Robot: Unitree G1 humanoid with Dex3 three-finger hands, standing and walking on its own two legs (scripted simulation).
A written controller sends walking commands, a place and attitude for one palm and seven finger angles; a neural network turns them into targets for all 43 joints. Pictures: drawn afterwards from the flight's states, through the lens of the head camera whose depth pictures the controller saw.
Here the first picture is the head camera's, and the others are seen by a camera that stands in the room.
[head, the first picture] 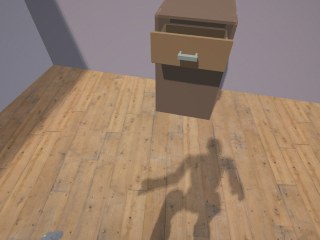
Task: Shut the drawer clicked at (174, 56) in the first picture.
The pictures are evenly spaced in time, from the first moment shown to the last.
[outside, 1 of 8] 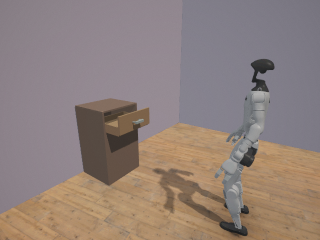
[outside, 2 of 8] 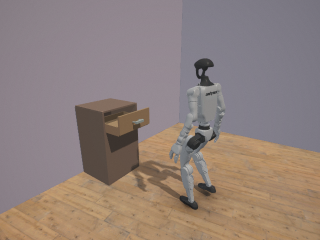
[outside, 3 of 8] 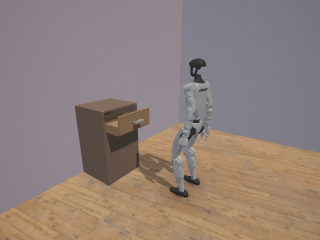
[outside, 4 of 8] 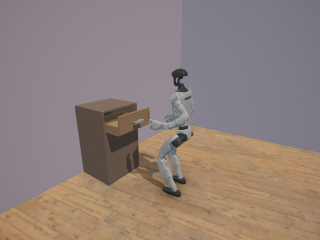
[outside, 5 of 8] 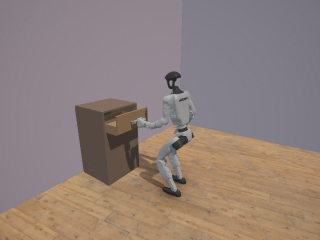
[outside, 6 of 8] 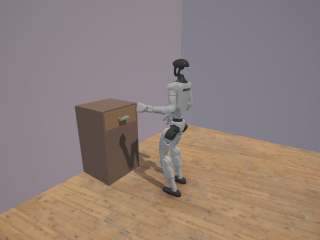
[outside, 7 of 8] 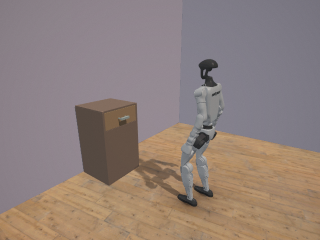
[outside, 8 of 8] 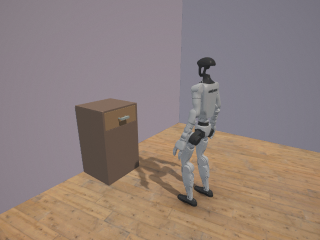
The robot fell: no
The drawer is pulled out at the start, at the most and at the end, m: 0.20 0.20 0.00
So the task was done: yes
